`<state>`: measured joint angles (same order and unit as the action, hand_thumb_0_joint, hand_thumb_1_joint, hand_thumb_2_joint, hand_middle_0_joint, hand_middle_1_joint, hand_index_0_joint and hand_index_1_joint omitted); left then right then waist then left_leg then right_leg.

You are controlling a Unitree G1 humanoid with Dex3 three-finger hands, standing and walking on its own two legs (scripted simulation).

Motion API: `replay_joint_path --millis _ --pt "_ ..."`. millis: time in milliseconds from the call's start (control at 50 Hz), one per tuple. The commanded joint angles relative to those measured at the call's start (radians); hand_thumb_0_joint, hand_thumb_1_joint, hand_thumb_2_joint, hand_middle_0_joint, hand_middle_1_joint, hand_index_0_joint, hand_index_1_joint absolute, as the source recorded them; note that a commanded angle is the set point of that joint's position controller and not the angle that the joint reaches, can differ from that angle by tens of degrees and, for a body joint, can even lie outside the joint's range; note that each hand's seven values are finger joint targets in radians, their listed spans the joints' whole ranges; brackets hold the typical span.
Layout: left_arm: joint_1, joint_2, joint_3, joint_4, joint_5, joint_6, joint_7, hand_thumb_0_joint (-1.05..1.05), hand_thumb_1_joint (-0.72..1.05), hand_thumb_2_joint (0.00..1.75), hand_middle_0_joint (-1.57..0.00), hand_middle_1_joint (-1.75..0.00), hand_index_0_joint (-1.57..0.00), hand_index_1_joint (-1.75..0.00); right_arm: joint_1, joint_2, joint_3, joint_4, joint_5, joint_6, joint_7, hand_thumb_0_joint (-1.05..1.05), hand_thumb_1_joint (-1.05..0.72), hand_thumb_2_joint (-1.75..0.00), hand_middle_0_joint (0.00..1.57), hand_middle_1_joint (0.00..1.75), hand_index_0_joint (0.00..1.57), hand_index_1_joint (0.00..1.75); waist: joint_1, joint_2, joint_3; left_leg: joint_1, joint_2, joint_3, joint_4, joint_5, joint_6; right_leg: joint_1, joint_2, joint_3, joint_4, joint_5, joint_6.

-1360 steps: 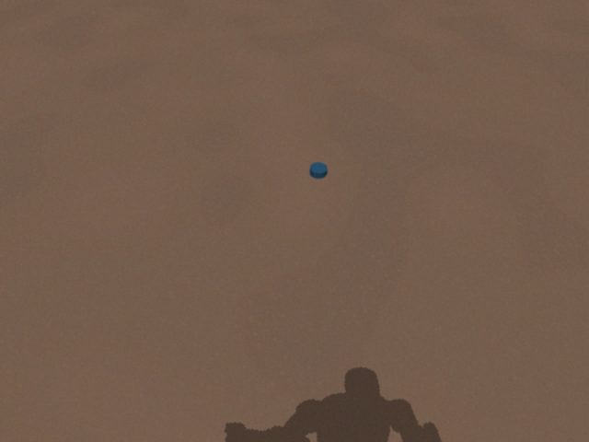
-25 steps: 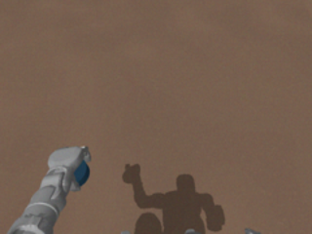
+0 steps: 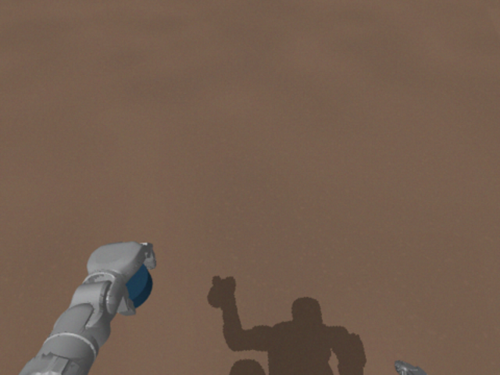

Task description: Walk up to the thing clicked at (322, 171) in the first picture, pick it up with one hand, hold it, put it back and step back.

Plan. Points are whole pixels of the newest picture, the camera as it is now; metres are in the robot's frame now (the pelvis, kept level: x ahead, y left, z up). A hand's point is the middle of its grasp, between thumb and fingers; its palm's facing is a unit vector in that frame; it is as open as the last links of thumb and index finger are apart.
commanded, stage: hold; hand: left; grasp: from above
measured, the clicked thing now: (126, 284) +0.33 +0.24 -0.09
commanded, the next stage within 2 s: crouch in 1.46 s
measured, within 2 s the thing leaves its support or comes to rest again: neither
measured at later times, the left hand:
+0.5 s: hand (126, 292) +0.29 +0.22 -0.03, palm faces -0.44 -0.07 -0.90, open 10.0 cm
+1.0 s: hand (124, 298) +0.27 +0.21 -0.02, palm faces -0.44 -0.06 -0.90, open 10.0 cm
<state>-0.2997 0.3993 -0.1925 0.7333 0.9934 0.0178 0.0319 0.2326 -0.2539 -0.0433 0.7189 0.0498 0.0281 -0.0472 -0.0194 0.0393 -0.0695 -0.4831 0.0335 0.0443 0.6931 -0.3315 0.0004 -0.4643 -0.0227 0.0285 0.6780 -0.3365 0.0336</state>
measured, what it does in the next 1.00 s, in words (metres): stands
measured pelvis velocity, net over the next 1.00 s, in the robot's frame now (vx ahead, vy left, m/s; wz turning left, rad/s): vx -0.02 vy -0.01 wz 0.00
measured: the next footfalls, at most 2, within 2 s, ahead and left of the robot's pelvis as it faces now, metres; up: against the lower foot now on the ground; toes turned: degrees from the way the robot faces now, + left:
none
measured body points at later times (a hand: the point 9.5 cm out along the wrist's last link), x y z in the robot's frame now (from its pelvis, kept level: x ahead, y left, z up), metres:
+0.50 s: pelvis -0.01 -0.01 +0.01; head +0.01 -0.03 +0.46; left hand +0.31 +0.22 +0.02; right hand +0.12 -0.27 -0.11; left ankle +0.01 +0.12 -0.72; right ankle +0.00 -0.14 -0.72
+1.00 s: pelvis -0.02 -0.01 +0.01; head -0.01 -0.04 +0.46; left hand +0.29 +0.21 +0.04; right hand +0.13 -0.26 -0.10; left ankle +0.01 +0.12 -0.72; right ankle +0.00 -0.14 -0.72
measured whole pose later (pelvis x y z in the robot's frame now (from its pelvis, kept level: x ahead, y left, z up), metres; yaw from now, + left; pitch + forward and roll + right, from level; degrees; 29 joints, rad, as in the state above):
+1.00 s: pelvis -0.02 -0.01 +0.01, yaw +0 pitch +1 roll +1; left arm -0.21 0.40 -0.21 0.57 0.98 0.02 -0.06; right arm 0.18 -0.26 -0.02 0.68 0.07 0.06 -0.06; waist 0.01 0.06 -0.02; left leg -0.32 0.03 0.05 0.53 -0.23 -0.01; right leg -0.32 -0.02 0.03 0.56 -0.26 0.02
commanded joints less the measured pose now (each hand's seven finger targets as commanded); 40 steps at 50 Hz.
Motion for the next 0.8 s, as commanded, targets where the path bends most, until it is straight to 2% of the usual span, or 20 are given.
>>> replay_joint_path --millis 0,60,120,160,180,200,240,260,280,300,360,400,440,460,540,560,620,680,740,780 --pt "-0.299 0.207 0.088 -0.205 0.006 -0.004 0.028 0.00 0.54 0.78 -0.79 -0.93 -0.87 -0.85 -0.017 -0.137 -0.051 -0.122 0.006 -0.028 -0.004 0.00 -0.89 -0.89 0.20 0.30 0.20 0.30 0.001 -0.024 -0.271 0.194 -0.042 -0.019 -0.090 0.309 0.004 0.109 0.057 -0.019 -0.096 0.286 -0.036" --pt "-0.281 0.202 0.088 -0.212 0.010 0.002 0.022 0.00 0.54 0.78 -0.79 -0.95 -0.86 -0.87 -0.024 -0.134 -0.049 -0.128 0.007 -0.021 -0.003 0.00 -0.89 -0.89 0.20 0.30 0.20 0.30 0.008 -0.013 -0.266 0.204 -0.042 -0.017 -0.098 0.323 0.003 0.120 0.056 -0.019 -0.100 0.296 -0.036" --pt "-0.270 0.202 0.090 -0.217 0.011 0.002 0.012 0.00 0.54 0.76 -0.77 -0.96 -0.85 -0.87 -0.024 -0.137 -0.050 -0.130 0.007 -0.016 -0.004 0.00 -0.89 -0.89 0.20 0.30 0.20 0.30 0.002 -0.016 -0.258 0.216 -0.039 -0.016 -0.105 0.331 0.003 0.123 0.058 -0.023 -0.103 0.298 -0.037" --pt "-0.295 0.205 0.088 -0.253 0.006 -0.001 0.007 0.00 0.55 0.78 -0.77 -0.97 -0.86 -0.88 -0.031 -0.137 -0.049 -0.136 0.008 -0.013 -0.004 0.00 -0.89 -0.89 0.20 0.30 0.20 0.30 0.005 -0.005 -0.269 0.228 -0.039 -0.014 -0.113 0.332 0.003 0.125 0.057 -0.022 -0.107 0.299 -0.038" --pt "-0.276 0.200 0.086 -0.233 0.010 0.001 0.002 0.00 0.56 0.79 -0.78 -0.99 -0.86 -0.90 -0.038 -0.133 -0.047 -0.140 0.008 -0.011 -0.005 0.00 -0.89 -0.89 0.20 0.30 0.20 0.30 0.011 -0.016 -0.244 0.221 -0.042 -0.011 -0.117 0.319 0.006 0.125 0.055 -0.021 -0.118 0.293 -0.036" --pt "-0.258 0.187 0.078 -0.225 0.012 0.002 -0.002 0.00 0.55 0.79 -0.78 -0.96 -0.86 -0.88 -0.036 -0.135 -0.048 -0.145 0.008 -0.011 -0.005 0.00 -0.89 -0.89 0.20 0.30 0.20 0.30 0.000 -0.043 -0.244 0.219 -0.042 -0.011 -0.114 0.313 0.011 0.126 0.055 -0.020 -0.117 0.297 -0.032" --pt "-0.280 0.198 0.088 -0.263 0.006 0.001 -0.001 0.00 0.55 0.79 -0.77 -0.98 -0.86 -0.89 -0.045 -0.133 -0.046 -0.149 0.010 -0.009 -0.005 0.00 -0.89 -0.89 0.20 0.30 0.20 0.30 0.013 -0.019 -0.241 0.224 -0.043 -0.011 -0.130 0.293 0.007 0.130 0.053 -0.020 -0.129 0.272 -0.035" --pt "-0.258 0.200 0.094 -0.249 0.006 0.001 -0.003 0.00 0.55 0.80 -0.77 -0.98 -0.85 -0.90 -0.043 -0.136 -0.046 -0.149 0.009 -0.008 -0.005 0.00 -0.89 -0.89 0.20 0.30 0.20 0.30 0.008 -0.014 -0.237 0.229 -0.043 -0.007 -0.134 0.285 0.007 0.131 0.054 -0.021 -0.132 0.259 -0.037" --pt "-0.249 0.184 0.080 -0.243 0.007 0.005 -0.007 0.00 0.56 0.78 -0.78 -0.97 -0.87 -0.88 -0.052 -0.131 -0.043 -0.153 0.009 -0.007 -0.005 0.00 -0.89 -0.89 0.20 0.30 0.20 0.30 0.012 -0.028 -0.228 0.229 -0.041 -0.010 -0.139 0.290 0.008 0.126 0.055 -0.022 -0.131 0.266 -0.037" --pt "-0.277 0.199 0.088 -0.278 0.004 0.002 -0.007 0.00 0.56 0.80 -0.79 -0.98 -0.87 -0.89 -0.053 -0.137 -0.046 -0.153 0.010 -0.006 -0.006 0.00 -0.89 -0.89 0.20 0.30 0.20 0.30 0.011 -0.017 -0.240 0.238 -0.042 -0.009 -0.144 0.283 0.008 0.133 0.054 -0.023 -0.139 0.256 -0.036" --pt "-0.247 0.196 0.094 -0.262 0.006 0.005 -0.008 0.00 0.56 0.80 -0.79 -0.98 -0.87 -0.90 -0.066 -0.131 -0.042 -0.160 0.011 -0.005 -0.007 0.00 -0.89 -0.89 0.20 0.30 0.20 0.30 0.014 -0.040 -0.221 0.238 -0.044 -0.007 -0.150 0.260 0.012 0.132 0.050 -0.021 -0.152 0.239 -0.032" --pt "-0.267 0.190 0.082 -0.277 0.006 0.005 -0.011 0.00 0.57 0.79 -0.79 -0.99 -0.87 -0.90 -0.073 -0.130 -0.039 -0.164 0.012 -0.005 -0.007 0.00 -0.90 -0.89 0.20 0.30 0.20 0.30 0.008 -0.041 -0.217 0.237 -0.044 -0.006 -0.156 0.242 0.013 0.134 0.049 -0.017 -0.159 0.223 -0.032" --pt "-0.261 0.210 0.102 -0.294 0.003 0.004 -0.013 0.00 0.55 0.79 -0.78 -0.99 -0.86 -0.90 -0.078 -0.130 -0.038 -0.167 0.013 -0.004 -0.009 0.00 -0.90 -0.89 0.20 0.30 0.20 0.30 0.022 -0.017 -0.219 0.240 -0.045 -0.007 -0.167 0.235 0.009 0.139 0.050 -0.017 -0.163 0.208 -0.035" --pt "-0.241 0.191 0.089 -0.275 0.007 0.007 -0.018 0.00 0.55 0.77 -0.77 -0.99 -0.86 -0.90 -0.080 -0.125 -0.036 -0.167 0.013 -0.003 -0.009 0.00 -0.90 -0.89 0.20 0.30 0.20 0.30 0.021 -0.031 -0.203 0.238 -0.045 -0.006 -0.170 0.229 0.010 0.136 0.050 -0.017 -0.168 0.202 -0.035" --pt "-0.255 0.198 0.088 -0.301 -0.003 0.001 -0.029 0.00 0.56 0.73 -0.77 -0.99 -0.86 -0.89 -0.092 -0.129 -0.035 -0.176 0.016 -0.006 -0.011 0.00 -0.90 -0.89 0.20 0.30 0.20 0.30 0.015 -0.032 -0.196 0.247 -0.045 -0.004 -0.185 0.201 0.013 0.142 0.048 -0.016 -0.184 0.176 -0.034" --pt "-0.253 0.201 0.091 -0.307 -0.003 -0.004 -0.034 0.00 0.56 0.74 -0.77 -0.99 -0.86 -0.90 -0.095 -0.129 -0.033 -0.177 0.016 -0.007 -0.012 0.00 -0.90 -0.89 0.20 0.30 0.20 0.30 0.023 -0.021 -0.191 0.247 -0.043 -0.005 -0.193 0.190 0.011 0.143 0.050 -0.017 -0.185 0.161 -0.037" --pt "-0.237 0.191 0.086 -0.319 0.001 -0.007 -0.034 0.00 0.56 0.74 -0.77 -0.98 -0.86 -0.89 -0.103 -0.128 -0.031 -0.180 0.017 -0.009 -0.015 0.00 -0.90 -0.89 0.20 0.30 0.20 0.30 0.019 -0.030 -0.195 0.264 -0.042 -0.008 -0.200 0.195 0.010 0.145 0.051 -0.017 -0.189 0.162 -0.038" --pt "-0.239 0.204 0.101 -0.329 -0.007 -0.006 -0.028 0.00 0.56 0.75 -0.78 -0.98 -0.86 -0.89 -0.113 -0.124 -0.029 -0.180 0.017 -0.011 -0.016 0.00 -0.90 -0.89 0.20 0.30 0.20 0.30 0.028 -0.021 -0.190 0.267 -0.043 -0.006 -0.206 0.198 0.009 0.154 0.049 -0.019 -0.200 0.160 -0.037" --pt "-0.233 0.195 0.090 -0.319 -0.005 -0.003 -0.029 0.00 0.57 0.77 -0.79 -0.99 -0.87 -0.90 -0.119 -0.124 -0.026 -0.181 0.019 -0.013 -0.018 0.00 -0.90 -0.90 0.20 0.30 0.20 0.30 0.019 -0.047 -0.176 0.267 -0.044 -0.003 -0.208 0.196 0.013 0.151 0.047 -0.016 -0.209 0.164 -0.033" --pt "-0.231 0.200 0.093 -0.329 -0.007 -0.003 -0.031 0.00 0.58 0.75 -0.78 -0.99 -0.88 -0.90 -0.123 -0.126 -0.027 -0.183 0.020 -0.013 -0.018 0.00 -0.90 -0.90 0.20 0.30 0.20 0.30 0.026 -0.027 -0.173 0.275 -0.043 -0.003 -0.220 0.185 0.010 0.151 0.049 -0.018 -0.211 0.148 -0.038"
